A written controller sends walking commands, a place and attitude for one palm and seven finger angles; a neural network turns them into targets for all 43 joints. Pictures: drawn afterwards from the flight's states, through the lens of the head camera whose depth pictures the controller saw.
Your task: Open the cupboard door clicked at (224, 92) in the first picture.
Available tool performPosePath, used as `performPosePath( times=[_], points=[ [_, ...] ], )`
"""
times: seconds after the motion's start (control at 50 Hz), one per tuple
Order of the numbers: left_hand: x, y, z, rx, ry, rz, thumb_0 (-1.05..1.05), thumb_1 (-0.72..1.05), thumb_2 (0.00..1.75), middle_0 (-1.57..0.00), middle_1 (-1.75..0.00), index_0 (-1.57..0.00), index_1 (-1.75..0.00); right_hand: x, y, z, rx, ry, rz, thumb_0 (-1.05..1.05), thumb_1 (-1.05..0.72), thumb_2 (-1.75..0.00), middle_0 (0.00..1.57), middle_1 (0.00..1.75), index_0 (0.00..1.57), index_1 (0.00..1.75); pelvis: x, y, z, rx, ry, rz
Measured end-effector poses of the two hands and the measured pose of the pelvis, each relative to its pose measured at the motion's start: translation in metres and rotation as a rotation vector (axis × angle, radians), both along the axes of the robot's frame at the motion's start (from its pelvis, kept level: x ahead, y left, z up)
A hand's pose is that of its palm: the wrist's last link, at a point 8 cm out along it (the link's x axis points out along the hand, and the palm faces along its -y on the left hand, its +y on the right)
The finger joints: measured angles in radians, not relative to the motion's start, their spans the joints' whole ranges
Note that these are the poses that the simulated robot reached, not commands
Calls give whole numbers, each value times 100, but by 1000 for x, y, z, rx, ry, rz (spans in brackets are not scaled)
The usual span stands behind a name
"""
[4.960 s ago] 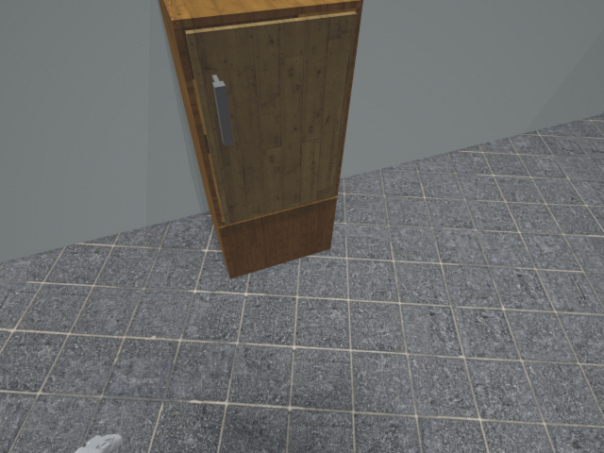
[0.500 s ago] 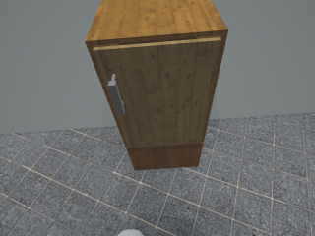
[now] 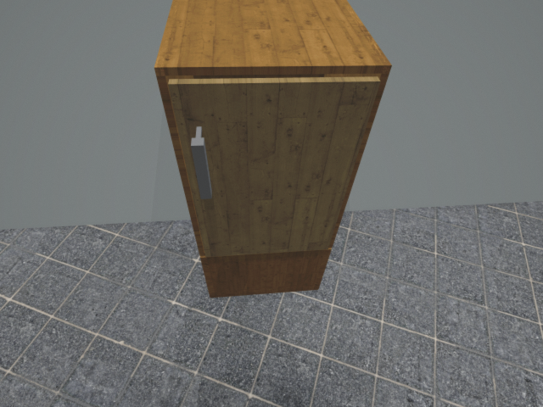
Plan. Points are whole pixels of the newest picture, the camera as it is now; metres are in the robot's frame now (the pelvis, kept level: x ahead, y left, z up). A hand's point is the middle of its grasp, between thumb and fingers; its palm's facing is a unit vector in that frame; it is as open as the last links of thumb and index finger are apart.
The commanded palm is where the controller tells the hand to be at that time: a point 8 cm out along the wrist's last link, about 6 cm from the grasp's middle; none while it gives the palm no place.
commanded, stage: look again from close up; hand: left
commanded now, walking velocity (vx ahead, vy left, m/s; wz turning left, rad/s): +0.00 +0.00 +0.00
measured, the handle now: (202, 163) +0.58 +0.17 -0.01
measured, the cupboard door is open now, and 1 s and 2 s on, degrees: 0 0 0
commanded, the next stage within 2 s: raise the hand with hooked fingers in 0.58 s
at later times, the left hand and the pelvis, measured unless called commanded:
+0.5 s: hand out of the picture +0.07 +0.15 -0.17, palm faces +0.03 -0.97 -0.26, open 7.3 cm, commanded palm none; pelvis +0.03 -0.03 -0.01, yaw +0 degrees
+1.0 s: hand (166, 346) +0.21 +0.16 -0.01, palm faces +0.09 -1.00 +0.03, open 8.1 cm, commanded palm +0.14 +0.22 -0.06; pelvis -0.04 -0.01 -0.06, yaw +0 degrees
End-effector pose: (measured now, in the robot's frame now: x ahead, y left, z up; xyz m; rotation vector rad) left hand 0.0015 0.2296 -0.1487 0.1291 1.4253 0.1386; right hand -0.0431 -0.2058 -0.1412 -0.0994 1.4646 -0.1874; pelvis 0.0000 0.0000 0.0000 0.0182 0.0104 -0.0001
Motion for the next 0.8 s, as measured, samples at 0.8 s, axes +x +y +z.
performPosePath(
  times=[0.8],
  points=[
    [100,-19,71,129,-611,92,2,91,89,-21,-31,-20,-31,92,-53,-5,-67,-363,62,1,-92,-90,20,30,20,29,11,-22,-11,-9,0,-6]
  ],
)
